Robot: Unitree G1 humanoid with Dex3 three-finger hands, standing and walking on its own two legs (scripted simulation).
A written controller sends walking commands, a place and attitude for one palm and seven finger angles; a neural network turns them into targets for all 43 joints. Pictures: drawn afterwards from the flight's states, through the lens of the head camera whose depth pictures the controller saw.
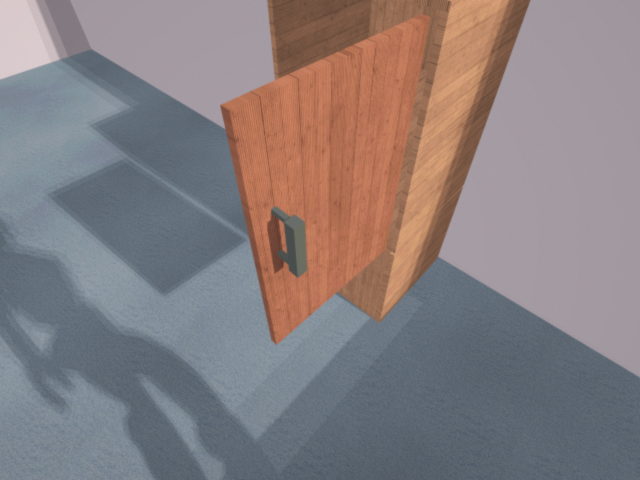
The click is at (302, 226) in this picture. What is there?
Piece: cupboard door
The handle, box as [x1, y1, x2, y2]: [271, 206, 306, 277]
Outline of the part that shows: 275,206 271,209 271,211 284,223 287,247 286,253 281,249 277,253 289,265 289,270 298,277 306,270 304,222 295,215 290,217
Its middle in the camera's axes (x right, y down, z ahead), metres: -0.05 +0.01 +0.63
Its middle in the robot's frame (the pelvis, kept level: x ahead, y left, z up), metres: +0.47 +0.08 +0.00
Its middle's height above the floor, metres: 0.78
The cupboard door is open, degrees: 87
